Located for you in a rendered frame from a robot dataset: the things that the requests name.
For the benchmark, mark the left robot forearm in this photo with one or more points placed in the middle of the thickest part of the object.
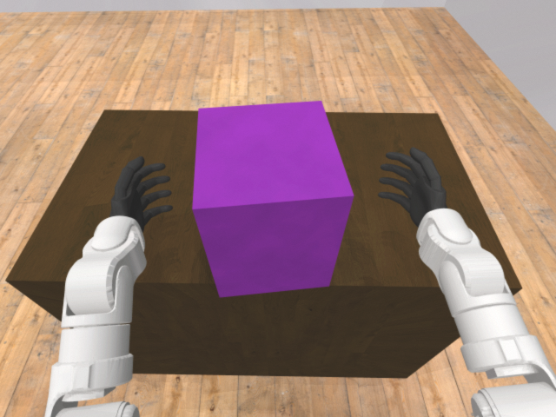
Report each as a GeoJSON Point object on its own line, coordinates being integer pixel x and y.
{"type": "Point", "coordinates": [94, 352]}

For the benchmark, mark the left robot hand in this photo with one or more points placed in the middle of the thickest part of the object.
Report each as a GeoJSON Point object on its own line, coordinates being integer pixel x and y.
{"type": "Point", "coordinates": [128, 200]}

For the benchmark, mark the carton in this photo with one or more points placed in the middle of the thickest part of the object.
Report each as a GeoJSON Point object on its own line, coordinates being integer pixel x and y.
{"type": "Point", "coordinates": [271, 196]}

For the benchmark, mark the pedestal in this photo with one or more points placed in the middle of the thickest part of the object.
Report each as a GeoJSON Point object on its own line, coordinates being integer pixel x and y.
{"type": "Point", "coordinates": [382, 316]}

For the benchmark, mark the right robot upper arm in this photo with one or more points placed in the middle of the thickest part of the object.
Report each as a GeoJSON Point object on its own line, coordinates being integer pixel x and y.
{"type": "Point", "coordinates": [524, 400]}

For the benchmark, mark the right robot forearm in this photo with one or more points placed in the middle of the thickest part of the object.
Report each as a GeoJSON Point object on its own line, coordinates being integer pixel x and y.
{"type": "Point", "coordinates": [494, 336]}

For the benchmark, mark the right robot hand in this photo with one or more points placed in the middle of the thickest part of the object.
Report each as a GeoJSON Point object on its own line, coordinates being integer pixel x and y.
{"type": "Point", "coordinates": [424, 192]}

